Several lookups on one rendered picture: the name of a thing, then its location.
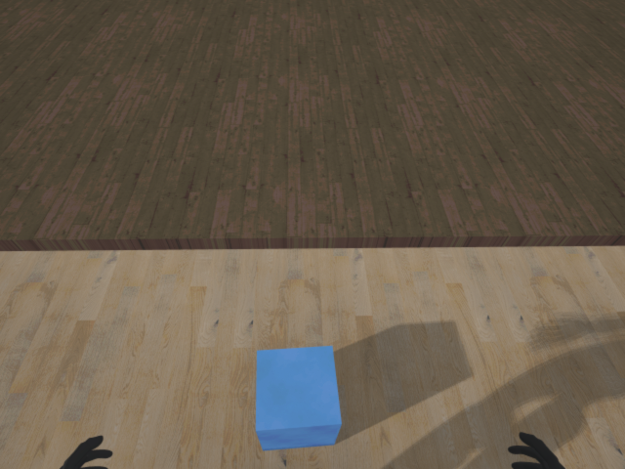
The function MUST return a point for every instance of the carton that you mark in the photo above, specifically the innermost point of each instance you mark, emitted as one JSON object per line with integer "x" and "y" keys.
{"x": 297, "y": 402}

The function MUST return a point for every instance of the right robot hand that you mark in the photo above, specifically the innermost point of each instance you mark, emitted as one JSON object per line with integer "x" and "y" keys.
{"x": 538, "y": 450}

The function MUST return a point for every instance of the left robot hand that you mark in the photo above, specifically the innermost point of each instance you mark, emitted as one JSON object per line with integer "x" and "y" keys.
{"x": 84, "y": 453}

